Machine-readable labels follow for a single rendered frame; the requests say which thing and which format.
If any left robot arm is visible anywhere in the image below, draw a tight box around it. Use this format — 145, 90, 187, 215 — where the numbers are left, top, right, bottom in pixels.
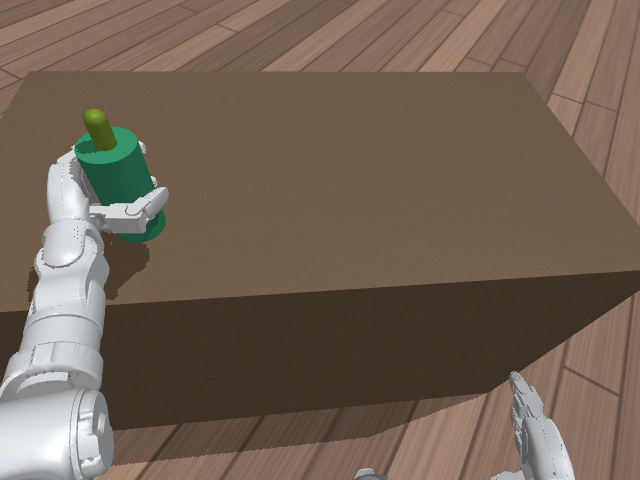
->
0, 219, 114, 480

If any left robot hand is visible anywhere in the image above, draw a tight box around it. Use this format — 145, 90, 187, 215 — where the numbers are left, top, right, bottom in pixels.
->
46, 141, 169, 235

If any right robot hand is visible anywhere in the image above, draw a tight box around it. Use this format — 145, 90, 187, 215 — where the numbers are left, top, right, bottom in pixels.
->
489, 371, 575, 480

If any bottle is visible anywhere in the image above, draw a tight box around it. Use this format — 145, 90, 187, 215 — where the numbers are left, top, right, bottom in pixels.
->
74, 108, 166, 243

